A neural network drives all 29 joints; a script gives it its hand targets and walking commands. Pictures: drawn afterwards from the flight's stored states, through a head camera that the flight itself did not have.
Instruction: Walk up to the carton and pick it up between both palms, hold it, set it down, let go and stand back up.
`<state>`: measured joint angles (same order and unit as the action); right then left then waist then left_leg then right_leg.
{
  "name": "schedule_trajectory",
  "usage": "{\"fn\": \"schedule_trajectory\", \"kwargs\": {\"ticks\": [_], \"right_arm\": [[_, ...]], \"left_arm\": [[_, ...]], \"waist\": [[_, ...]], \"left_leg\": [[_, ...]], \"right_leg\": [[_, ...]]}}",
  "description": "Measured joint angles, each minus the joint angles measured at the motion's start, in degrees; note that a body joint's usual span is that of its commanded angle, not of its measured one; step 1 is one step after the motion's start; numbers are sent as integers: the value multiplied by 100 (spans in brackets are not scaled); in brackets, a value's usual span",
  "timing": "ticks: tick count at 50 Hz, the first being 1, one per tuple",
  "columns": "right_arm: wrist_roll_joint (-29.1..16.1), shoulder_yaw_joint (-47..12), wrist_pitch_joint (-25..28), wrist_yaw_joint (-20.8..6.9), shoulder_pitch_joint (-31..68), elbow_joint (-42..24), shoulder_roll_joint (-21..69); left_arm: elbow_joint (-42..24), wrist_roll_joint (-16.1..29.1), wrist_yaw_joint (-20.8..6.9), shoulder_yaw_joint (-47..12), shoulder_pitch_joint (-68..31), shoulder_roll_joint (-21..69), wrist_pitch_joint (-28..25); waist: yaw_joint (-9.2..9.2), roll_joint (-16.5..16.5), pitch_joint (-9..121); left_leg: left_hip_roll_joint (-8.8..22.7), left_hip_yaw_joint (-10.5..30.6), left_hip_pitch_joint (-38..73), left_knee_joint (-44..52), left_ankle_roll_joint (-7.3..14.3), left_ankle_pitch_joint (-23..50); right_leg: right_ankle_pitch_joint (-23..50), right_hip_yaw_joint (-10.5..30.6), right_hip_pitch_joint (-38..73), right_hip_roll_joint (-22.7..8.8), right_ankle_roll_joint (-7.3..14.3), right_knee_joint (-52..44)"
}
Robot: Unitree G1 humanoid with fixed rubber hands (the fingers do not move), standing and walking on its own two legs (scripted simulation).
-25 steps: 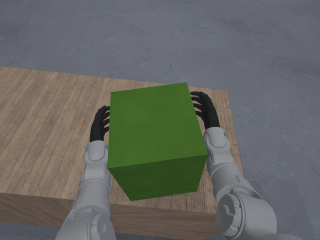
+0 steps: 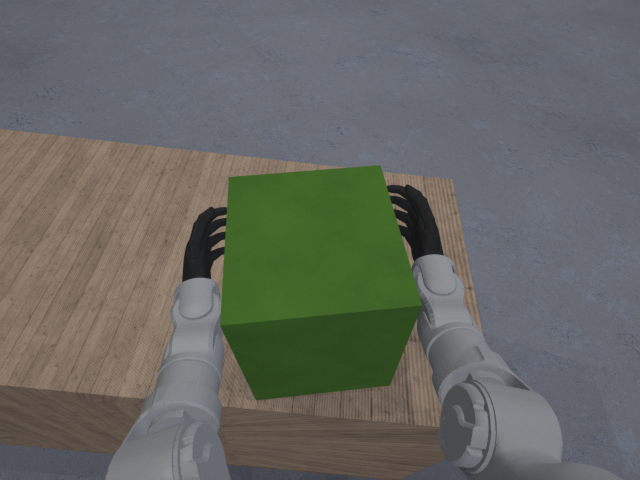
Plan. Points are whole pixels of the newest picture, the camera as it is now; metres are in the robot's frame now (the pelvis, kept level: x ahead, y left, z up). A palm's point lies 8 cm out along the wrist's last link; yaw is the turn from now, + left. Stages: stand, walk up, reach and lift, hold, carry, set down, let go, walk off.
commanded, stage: set down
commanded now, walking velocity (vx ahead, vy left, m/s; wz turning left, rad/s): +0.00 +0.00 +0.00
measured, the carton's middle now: (315, 288) +0.36 +0.04 -0.01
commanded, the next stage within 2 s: none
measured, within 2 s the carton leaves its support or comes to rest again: rests again in 0.08 s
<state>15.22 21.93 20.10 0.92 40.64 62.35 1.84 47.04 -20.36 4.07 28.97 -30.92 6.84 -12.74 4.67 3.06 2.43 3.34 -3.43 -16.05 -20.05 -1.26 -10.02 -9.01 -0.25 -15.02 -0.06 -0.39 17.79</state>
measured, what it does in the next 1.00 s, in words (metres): stands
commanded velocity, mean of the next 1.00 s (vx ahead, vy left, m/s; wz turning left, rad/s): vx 0.00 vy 0.00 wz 0.00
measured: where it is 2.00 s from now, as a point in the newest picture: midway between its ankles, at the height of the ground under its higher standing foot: outside the picture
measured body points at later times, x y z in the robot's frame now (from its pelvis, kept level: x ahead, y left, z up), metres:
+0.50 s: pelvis -0.02 +0.00 -0.02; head +0.03 +0.00 +0.42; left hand +0.36 +0.25 +0.02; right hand +0.44 -0.11 +0.04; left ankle -0.01 +0.13 -0.75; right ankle -0.01 -0.13 -0.75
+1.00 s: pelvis -0.03 -0.01 -0.01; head -0.01 +0.00 +0.44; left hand +0.37 +0.25 +0.11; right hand +0.44 -0.13 +0.13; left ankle -0.01 +0.13 -0.75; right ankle -0.01 -0.13 -0.75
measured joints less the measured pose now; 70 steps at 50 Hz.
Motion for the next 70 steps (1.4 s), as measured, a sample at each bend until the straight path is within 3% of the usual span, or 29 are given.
{"fn": "schedule_trajectory", "kwargs": {"ticks": [7, 12, 19, 27, 38, 50, 63, 70], "right_arm": [[-1587, -1427, -47, 228, 396, 1031, -727], [-2466, -2290, 75, 278, 719, 1448, -1055], [-2962, -2717, 277, 262, 1075, 1820, -1251], [-3422, -3035, 29, 90, 1210, 1889, -1486], [-3888, -3307, -563, -62, 1086, 1241, -1793], [-4054, -3249, -1538, -15, 1318, 677, -1991], [-3997, -2833, -2881, 71, 1350, -466, -2201], [-3868, -2727, -3211, 97, 826, -1252, -2140]], "left_arm": [[1053, 972, 403, -934, -470, -438, -288], [1938, 1639, 465, -1304, -860, -754, -611], [2479, 2341, 295, -1753, -1074, -1249, -933], [2598, 2946, 129, -2370, -1304, -1637, -821], [1939, 3225, 76, -2687, -1378, -1778, -36], [1057, 3237, 33, -2623, -1536, -2016, 1285], [-878, 2973, -4, -2259, -1290, -2158, 3235], [-1781, 2727, -64, -1986, -812, -2059, 3836]], "waist": [[237, -92, 318], [375, -218, 544], [395, -361, 800], [311, -307, 914], [281, -295, 927], [338, -234, 691], [184, -204, 255], [59, -207, 72]], "left_leg": [[117, -92, -780, -535, -17, -185], [166, -52, -1379, -940, -30, -298], [159, 110, -1933, -1323, -50, -377], [116, 251, -2148, -1460, -61, -353], [98, 245, -1829, -1218, -63, -226], [99, 230, -1014, -691, -94, -30], [58, 218, -1, -2, -119, 207], [22, 214, 402, 153, -103, 214]], "right_leg": [[-56, 111, -764, 96, 13, 383], [-139, 90, -1330, 133, 7, 729], [-263, -52, -1817, 120, 18, 1097], [-322, -185, -1996, 81, 44, 1285], [-218, -185, -1696, 72, 55, 1086], [-57, -187, -909, 88, 88, 620], [131, -199, 76, 68, 101, 9], [97, -203, 453, 35, 84, -80]]}}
